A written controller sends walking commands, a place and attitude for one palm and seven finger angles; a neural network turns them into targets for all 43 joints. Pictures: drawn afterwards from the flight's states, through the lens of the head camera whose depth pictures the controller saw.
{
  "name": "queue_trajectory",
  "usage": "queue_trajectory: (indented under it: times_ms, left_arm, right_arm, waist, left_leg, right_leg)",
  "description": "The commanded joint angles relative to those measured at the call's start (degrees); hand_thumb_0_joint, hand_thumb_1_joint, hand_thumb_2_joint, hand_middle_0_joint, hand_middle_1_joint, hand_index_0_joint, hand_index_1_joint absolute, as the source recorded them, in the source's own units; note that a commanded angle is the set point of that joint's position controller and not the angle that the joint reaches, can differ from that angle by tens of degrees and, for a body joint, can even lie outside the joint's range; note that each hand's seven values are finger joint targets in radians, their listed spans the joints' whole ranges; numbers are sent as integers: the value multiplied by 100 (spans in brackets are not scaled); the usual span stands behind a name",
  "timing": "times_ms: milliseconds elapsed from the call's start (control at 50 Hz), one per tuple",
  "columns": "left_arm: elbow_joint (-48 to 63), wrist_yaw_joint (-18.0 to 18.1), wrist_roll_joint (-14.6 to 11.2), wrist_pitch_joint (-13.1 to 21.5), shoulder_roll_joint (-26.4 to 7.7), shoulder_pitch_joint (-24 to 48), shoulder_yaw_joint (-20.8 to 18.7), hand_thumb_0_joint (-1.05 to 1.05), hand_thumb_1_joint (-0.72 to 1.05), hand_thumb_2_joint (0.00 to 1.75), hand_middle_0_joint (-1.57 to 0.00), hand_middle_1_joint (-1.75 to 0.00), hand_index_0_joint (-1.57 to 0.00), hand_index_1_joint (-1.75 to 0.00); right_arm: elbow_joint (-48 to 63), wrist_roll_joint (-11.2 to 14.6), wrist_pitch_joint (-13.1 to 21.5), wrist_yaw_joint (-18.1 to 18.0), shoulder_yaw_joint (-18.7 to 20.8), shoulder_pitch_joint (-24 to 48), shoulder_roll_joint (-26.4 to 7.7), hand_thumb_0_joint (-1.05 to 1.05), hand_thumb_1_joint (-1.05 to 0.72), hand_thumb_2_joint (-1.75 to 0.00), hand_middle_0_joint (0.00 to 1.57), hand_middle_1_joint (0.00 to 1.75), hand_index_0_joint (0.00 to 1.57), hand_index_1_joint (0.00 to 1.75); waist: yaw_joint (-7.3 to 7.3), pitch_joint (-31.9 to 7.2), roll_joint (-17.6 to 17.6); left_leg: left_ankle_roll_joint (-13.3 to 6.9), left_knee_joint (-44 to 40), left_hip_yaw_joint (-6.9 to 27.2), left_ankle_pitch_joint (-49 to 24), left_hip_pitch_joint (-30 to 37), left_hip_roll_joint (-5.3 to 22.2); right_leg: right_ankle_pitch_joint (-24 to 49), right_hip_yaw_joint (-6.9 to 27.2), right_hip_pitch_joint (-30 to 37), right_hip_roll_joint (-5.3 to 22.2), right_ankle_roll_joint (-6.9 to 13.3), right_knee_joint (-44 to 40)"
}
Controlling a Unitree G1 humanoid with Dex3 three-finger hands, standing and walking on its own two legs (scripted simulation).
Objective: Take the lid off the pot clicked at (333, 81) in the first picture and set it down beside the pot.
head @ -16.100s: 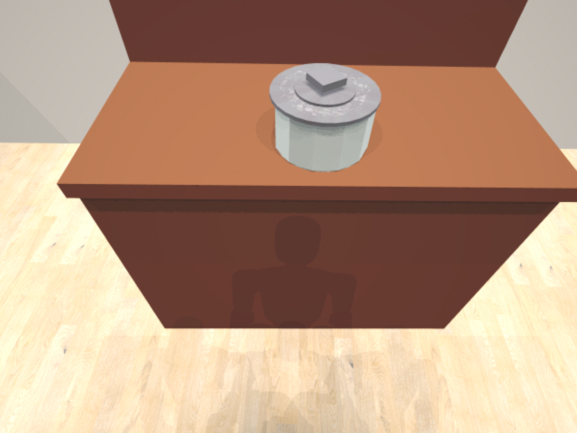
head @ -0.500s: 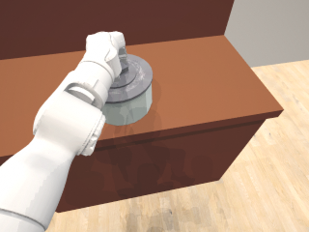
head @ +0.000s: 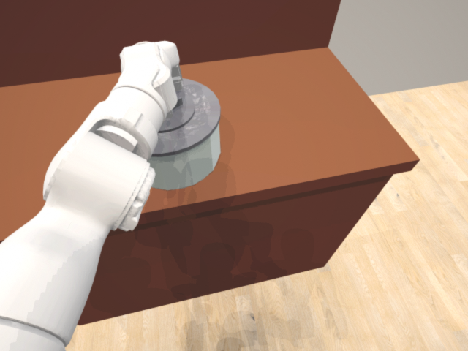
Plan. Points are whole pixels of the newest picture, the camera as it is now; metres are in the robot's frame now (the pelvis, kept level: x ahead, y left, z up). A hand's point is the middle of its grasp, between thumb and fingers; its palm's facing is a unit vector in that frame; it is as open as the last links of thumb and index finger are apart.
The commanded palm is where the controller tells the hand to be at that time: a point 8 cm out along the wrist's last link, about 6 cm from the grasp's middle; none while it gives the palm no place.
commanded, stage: lower the open fingers around the knob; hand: left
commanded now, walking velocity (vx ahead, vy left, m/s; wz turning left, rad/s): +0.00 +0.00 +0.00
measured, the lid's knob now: (160, 100) +0.52 +0.08 +0.15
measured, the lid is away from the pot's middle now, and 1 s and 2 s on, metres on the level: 0.00 0.00 0.00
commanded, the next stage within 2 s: raise the hand to come down again in 1.30 s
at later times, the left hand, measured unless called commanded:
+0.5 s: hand (161, 93) +0.50 +0.07 +0.18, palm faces -0.41 -0.10 -0.91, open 10.3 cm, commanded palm +0.51 +0.07 +0.21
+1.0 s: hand (161, 94) +0.50 +0.07 +0.18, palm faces -0.41 -0.10 -0.91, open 10.3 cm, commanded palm +0.52 +0.06 +0.21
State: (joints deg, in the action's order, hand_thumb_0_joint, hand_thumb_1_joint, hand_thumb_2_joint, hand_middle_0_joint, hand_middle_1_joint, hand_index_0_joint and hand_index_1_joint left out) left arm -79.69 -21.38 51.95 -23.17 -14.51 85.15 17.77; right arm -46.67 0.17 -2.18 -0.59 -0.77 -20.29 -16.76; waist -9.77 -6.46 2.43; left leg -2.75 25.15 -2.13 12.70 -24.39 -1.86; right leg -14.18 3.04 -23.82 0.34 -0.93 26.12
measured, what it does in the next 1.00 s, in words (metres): stands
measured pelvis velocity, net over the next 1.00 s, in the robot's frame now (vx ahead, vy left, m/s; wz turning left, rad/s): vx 0.00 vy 0.00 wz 0.01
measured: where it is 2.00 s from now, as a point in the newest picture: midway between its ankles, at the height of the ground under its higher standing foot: outside the picture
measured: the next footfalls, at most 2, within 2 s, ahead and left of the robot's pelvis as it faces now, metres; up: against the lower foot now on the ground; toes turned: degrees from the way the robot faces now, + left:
none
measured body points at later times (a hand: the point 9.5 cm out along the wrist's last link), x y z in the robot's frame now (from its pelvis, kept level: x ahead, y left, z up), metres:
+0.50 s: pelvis +0.00 +0.00 +0.00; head +0.05 -0.01 +0.44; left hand +0.52 +0.07 +0.23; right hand -0.02 -0.27 -0.14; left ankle -0.01 +0.09 -0.74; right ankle -0.02 -0.13 -0.74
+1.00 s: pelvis +0.00 +0.00 +0.00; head +0.06 -0.01 +0.44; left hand +0.52 +0.07 +0.23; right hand -0.01 -0.27 -0.14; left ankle -0.01 +0.09 -0.74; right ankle -0.02 -0.13 -0.74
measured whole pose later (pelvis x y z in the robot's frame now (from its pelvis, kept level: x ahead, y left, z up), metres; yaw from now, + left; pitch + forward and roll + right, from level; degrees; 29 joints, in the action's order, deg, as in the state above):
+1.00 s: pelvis +0.00 +0.00 +0.00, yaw +0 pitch +13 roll +0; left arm -82.2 -21.3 52.5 -23.8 -14.2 87.8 17.9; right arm -46.2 0.3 -2.3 -0.6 -1.0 -19.4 -16.6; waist -10.5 -6.7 2.5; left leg -2.7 27.2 -1.6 13.4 -26.9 -1.9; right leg -14.8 2.5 -26.0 0.3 -0.9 27.8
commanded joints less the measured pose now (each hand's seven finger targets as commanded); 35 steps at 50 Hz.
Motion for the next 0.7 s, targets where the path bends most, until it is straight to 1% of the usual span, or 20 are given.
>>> queue_trajectory:
  times_ms: [0, 20, 60, 80, 140, 180, 200, 220, 260, 280, 300, 340, 380, 420, 460, 520, 580, 620, 660, 680]
  left_arm:
    - [528, 65, 38, -29, -837, 2559, -76, 0, -22, 121, -79, -8, -79, -8]
    - [461, 82, 51, -49, -975, 2565, -172, 0, -22, 121, -79, -8, -79, -8]
    - [447, 105, 86, -68, -993, 2622, -153, 0, -22, 121, -79, -8, -79, -8]
    - [537, 107, 95, -42, -846, 2703, -74, 0, -22, 121, -79, -8, -79, -8]
    - [360, 144, 174, -75, -762, 2784, -9, 0, -22, 121, -79, -8, -79, -8]
    - [491, 165, 155, -32, -942, 2855, -149, 0, -22, 121, -79, -8, -79, -8]
    - [515, 163, 172, -27, -1064, 2955, -195, 0, -22, 121, -79, -8, -79, -8]
    - [572, 159, 160, -18, -1046, 2912, -200, 0, -22, 121, -79, -8, -79, -8]
    - [250, 115, 151, -87, -908, 2681, -125, 0, -22, 121, -79, -8, -79, -8]
    - [281, 110, 129, -91, -845, 2728, -89, 0, -22, 121, -79, -8, -79, -8]
    - [432, 119, 140, -58, -735, 2907, 6, 0, -22, 121, -79, -8, -79, -8]
    - [387, 133, 144, -55, -818, 2910, -69, 0, -22, 121, -79, -8, -79, -8]
    - [572, 135, 103, 2, -870, 2899, -136, 0, -22, 121, -79, -8, -79, -8]
    - [572, 98, 94, -6, -878, 2802, -133, 0, -22, 121, -79, -8, -79, -8]
    - [348, 58, 77, -35, -861, 2612, -122, 0, -22, 121, -79, -8, -79, -8]
    - [406, 52, 45, -44, -860, 2710, -108, 0, -22, 121, -79, -8, -79, -8]
    - [386, 62, 65, -46, -885, 2694, -122, 0, -22, 121, -79, -8, -79, -8]
    - [525, 64, 110, -15, -803, 2753, -59, 0, -22, 121, -79, -8, -79, -8]
    - [437, 65, 122, -14, -775, 2697, -38, 0, -22, 121, -79, -8, -79, -8]
    - [465, 65, 71, -9, -597, 2749, 44, 0, -22, 121, -79, -8, -79, -8]
  right_arm:
    - [397, 31, 62, -94, 254, -365, -855, 0, -90, -90, 20, 30, 20, 30]
    - [387, 43, 52, -105, 251, -364, -863, 0, -90, -90, 20, 30, 20, 30]
    - [388, 66, 37, -109, 236, -347, -861, 0, -90, -90, 20, 30, 20, 30]
    - [385, 42, 23, -114, 258, -369, -859, 0, -90, -90, 20, 30, 20, 30]
    - [358, 69, 5, -109, 239, -343, -865, 0, -90, -90, 20, 30, 20, 30]
    - [380, 16, 12, -121, 269, -388, -870, 0, -90, -90, 20, 30, 20, 30]
    - [389, 24, 12, -120, 258, -394, -862, 0, -90, -90, 20, 30, 20, 30]
    - [425, 26, 36, -120, 264, -395, -839, 0, -90, -90, 20, 30, 20, 30]
    - [379, 44, 26, -132, 247, -402, -861, 0, -90, -90, 20, 30, 20, 30]
    - [356, 45, 3, -117, 259, -435, -895, 0, -90, -90, 20, 30, 20, 30]
    - [365, 53, 16, -108, 255, -405, -886, 0, -90, -90, 20, 30, 20, 30]
    - [359, 41, 34, -106, 256, -435, -886, 0, -90, -90, 20, 30, 20, 30]
    - [384, -2, 49, -103, 278, -475, -879, 0, -90, -90, 20, 30, 20, 30]
    - [415, 10, 78, -97, 282, -496, -857, 0, -90, -90, 20, 30, 20, 30]
    - [385, 28, 65, -101, 262, -482, -865, 0, -90, -90, 20, 30, 20, 30]
    - [387, 41, 62, -98, 254, -475, -890, 0, -90, -90, 20, 30, 20, 30]
    - [346, 22, 43, -97, 263, -527, -911, 0, -90, -90, 20, 30, 20, 30]
    - [390, 28, 75, -82, 273, -505, -872, 0, -90, -90, 20, 30, 20, 30]
    - [372, 34, 62, -78, 264, -493, -869, 0, -90, -90, 20, 30, 20, 30]
    - [351, 27, 41, -73, 282, -521, -882, 0, -90, -90, 20, 30, 20, 30]
  waist:
    - [-178, -1511, -735]
    - [-190, -1477, -899]
    - [-200, -1550, -763]
    - [-205, -1647, -660]
    - [-297, -1501, -662]
    - [-214, -1831, -562]
    - [-255, -1915, -581]
    - [-213, -2089, -615]
    - [-268, -1685, -783]
    - [-285, -1639, -707]
    - [-316, -1710, -626]
    - [-314, -1689, -690]
    - [-214, -1997, -484]
    - [-216, -2064, -653]
    - [-225, -1745, -825]
    - [-239, -1618, -841]
    - [-236, -1608, -710]
    - [-227, -1829, -691]
    - [-237, -1734, -634]
    - [-259, -1701, -596]
  left_leg:
    - [-287, -4, 85, -1284, 1206, -171]
    - [-286, -31, 68, -1125, 1083, -184]
    - [-275, -38, 70, -1093, 1083, -167]
    - [-273, -16, 96, -1211, 1197, -153]
    - [-257, 3, 138, -1107, 1161, -130]
    - [-254, 53, 140, -1264, 1284, -143]
    - [-260, 57, 128, -1282, 1275, -145]
    - [-262, 73, 130, -1377, 1307, -157]
    - [-265, 81, 106, -1321, 1154, -153]
    - [-262, 70, 139, -1366, 1165, -135]
    - [-251, 84, 177, -1411, 1273, -111]
    - [-256, 82, 182, -1278, 1231, -127]
    - [-253, 138, 170, -1591, 1382, -133]
    - [-271, 156, 139, -1634, 1362, -147]
    - [-271, 140, 127, -1506, 1170, -156]
    - [-290, 95, 110, -1320, 1075, -171]
    - [-281, 99, 127, -1309, 1091, -158]
    - [-277, 137, 157, -1472, 1240, -138]
    - [-260, 148, 158, -1437, 1208, -128]
    - [-262, 155, 195, -1470, 1258, -119]
  right_leg:
    - [1771, -353, 259, -386, 185, -247]
    - [1699, -345, 326, -391, 174, -267]
    - [1674, -331, 314, -374, 189, -241]
    - [1732, -341, 267, -375, 195, -236]
    - [1551, -354, 46, -396, 201, -214]
    - [1680, -336, 190, -384, 205, -177]
    - [1732, -329, 255, -377, 195, -159]
    - [1815, -320, 361, -378, 189, -129]
    - [1779, -354, 185, -395, 184, -166]
    - [1782, -348, 122, -395, 193, -179]
    - [1721, -364, 12, -404, 188, -152]
    - [1616, -365, 4, -414, 188, -153]
    - [1837, -348, 137, -396, 202, -99]
    - [1916, -341, 249, -401, 175, -95]
    - [1865, -372, 191, -412, 182, -115]
    - [1781, -352, 172, -411, 172, -157]
    - [1762, -352, 138, -402, 194, -160]
    - [1780, -353, 134, -405, 184, -110]
    - [1724, -374, 46, -404, 195, -96]
    - [1724, -372, -25, -409, 201, -117]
